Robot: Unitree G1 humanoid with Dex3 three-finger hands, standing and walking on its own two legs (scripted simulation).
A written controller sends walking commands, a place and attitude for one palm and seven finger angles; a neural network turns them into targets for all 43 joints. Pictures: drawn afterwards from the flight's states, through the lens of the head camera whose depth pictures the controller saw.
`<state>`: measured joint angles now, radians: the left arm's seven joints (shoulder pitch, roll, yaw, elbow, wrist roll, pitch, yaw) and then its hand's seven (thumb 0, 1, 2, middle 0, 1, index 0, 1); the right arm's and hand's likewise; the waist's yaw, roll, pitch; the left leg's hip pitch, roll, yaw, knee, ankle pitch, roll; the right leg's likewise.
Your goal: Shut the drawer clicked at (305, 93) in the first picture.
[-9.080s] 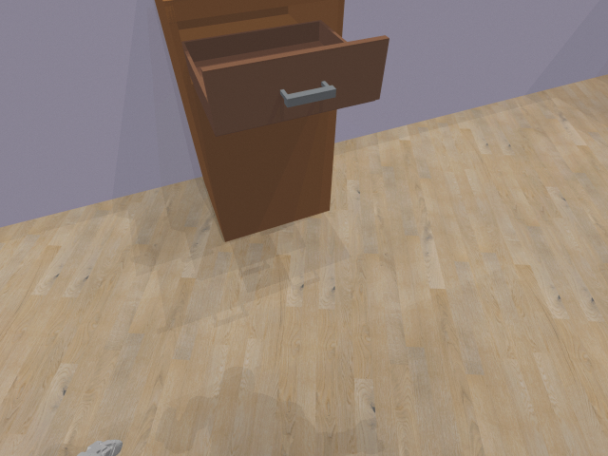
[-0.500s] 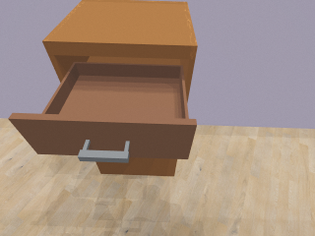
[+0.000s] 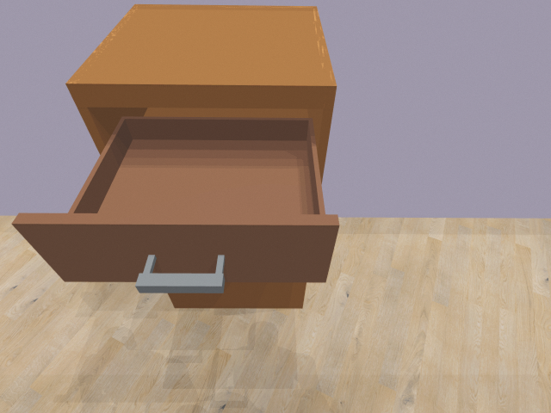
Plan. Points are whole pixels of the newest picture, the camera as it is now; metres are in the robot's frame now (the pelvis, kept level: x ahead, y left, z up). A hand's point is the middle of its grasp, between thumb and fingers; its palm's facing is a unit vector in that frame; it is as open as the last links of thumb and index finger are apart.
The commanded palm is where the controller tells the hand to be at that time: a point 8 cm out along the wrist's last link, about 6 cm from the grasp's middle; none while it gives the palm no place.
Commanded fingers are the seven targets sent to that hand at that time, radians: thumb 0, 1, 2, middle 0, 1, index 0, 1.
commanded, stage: look again from close up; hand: left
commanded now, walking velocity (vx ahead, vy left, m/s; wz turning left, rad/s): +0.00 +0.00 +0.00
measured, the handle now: (183, 272) +0.31 +0.16 +0.04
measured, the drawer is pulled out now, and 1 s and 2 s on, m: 0.29 0.29 0.29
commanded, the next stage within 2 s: raise the hand and make a fist in 0.46 s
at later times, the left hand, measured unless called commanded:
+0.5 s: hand out of the picture +0.06 +0.17 -0.16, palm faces +0.02 -0.97 -0.23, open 7.3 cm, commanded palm none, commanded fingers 0.00 0.90 0.90 -0.20 -0.30 -0.20 -0.30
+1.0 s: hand out of the picture +0.13 +0.15 -0.02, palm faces +0.11 -0.99 +0.00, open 6.1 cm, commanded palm +0.12 +0.20 -0.01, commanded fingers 0.00 0.90 0.90 -0.66 -0.80 -0.66 -0.80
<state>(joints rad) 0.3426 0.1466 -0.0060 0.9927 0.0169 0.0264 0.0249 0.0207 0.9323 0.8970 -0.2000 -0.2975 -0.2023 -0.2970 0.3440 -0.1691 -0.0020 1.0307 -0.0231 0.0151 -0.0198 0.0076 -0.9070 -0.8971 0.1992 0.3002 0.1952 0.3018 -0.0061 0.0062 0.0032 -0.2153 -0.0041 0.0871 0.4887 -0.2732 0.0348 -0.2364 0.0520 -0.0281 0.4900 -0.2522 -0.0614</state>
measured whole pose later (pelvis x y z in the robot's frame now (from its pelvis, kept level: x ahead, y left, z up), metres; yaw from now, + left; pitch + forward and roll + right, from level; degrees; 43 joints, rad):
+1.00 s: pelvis -0.02 -0.02 -0.07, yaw +4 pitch +10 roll +0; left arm 0.63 0.16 0.01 -0.10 -0.21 -0.52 -0.17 0.02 0.91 0.90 -0.47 -0.59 -0.42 -0.57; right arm 0.12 -0.27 -0.05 0.47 0.02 -0.23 0.00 0.01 -0.91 -0.90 0.20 0.30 0.19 0.30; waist 0.04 -0.01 -0.13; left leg -0.74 -0.01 0.01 1.06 -0.50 0.01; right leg -0.73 0.03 -0.11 1.04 -0.50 -0.09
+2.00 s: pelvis +0.00 +0.01 -0.03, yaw +4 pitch +3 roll -1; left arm 0.79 0.18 -0.08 -0.69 -0.17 -0.10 -0.09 0.02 0.90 0.90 -1.38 -1.57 -1.38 -1.57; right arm 0.24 -0.21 0.06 0.45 0.06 -0.22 0.00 0.02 -0.90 -0.90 0.20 0.30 0.20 0.30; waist 0.05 0.07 -0.11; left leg -0.44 -0.03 0.01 0.84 -0.44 0.05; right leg -0.42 0.02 -0.10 0.80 -0.43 -0.05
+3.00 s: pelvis +0.01 +0.00 -0.03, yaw +4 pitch +4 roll +0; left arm 0.64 0.14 -0.11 -0.50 -0.15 -0.12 -0.07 0.02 0.90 0.90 -1.40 -1.60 -1.40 -1.60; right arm 0.26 -0.25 0.04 0.48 0.04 -0.25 -0.01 0.02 -0.90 -0.90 0.20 0.30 0.20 0.30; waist 0.02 0.06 -0.08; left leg -0.44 -0.02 0.01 0.81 -0.43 0.03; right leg -0.43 0.03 -0.10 0.79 -0.42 -0.06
